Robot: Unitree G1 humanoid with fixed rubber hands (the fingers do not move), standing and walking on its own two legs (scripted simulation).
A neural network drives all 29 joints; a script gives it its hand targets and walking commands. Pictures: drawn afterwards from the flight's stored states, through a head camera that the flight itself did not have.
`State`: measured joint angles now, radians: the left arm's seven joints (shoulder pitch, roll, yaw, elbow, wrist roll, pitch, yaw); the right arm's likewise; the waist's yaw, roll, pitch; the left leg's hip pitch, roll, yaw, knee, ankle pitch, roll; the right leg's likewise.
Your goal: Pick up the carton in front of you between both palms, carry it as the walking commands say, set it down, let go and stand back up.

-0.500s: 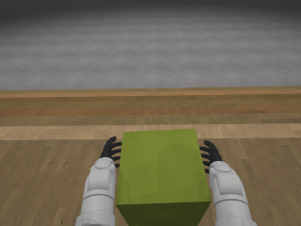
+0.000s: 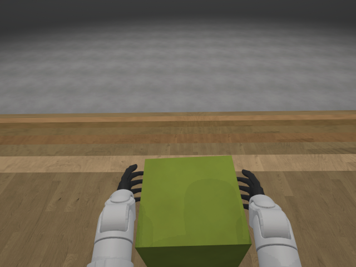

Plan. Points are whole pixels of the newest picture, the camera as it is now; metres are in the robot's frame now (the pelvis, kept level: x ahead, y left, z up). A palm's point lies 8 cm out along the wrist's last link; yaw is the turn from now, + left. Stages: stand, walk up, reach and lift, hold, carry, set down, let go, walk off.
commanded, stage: hold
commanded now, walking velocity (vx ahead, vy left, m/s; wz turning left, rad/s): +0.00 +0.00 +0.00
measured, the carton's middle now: (190, 218) +0.29 +0.00 -0.04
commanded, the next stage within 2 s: carry in 1.36 s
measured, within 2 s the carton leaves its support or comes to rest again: neither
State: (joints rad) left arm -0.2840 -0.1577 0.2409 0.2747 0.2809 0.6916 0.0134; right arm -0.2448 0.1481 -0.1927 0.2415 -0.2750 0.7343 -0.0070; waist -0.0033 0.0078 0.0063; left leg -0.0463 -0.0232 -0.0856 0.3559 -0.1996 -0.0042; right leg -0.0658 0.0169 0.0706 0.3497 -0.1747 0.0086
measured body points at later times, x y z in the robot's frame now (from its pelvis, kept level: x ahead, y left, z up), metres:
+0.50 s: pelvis -0.01 +0.00 +0.00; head -0.06 -0.01 +0.44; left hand +0.30 +0.15 +0.05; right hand +0.29 -0.15 +0.04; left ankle +0.00 +0.12 -0.75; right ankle +0.02 -0.13 -0.75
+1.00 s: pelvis +0.00 +0.00 +0.00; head -0.05 +0.00 +0.45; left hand +0.30 +0.15 +0.05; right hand +0.29 -0.15 +0.04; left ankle +0.00 +0.12 -0.75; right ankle +0.02 -0.13 -0.75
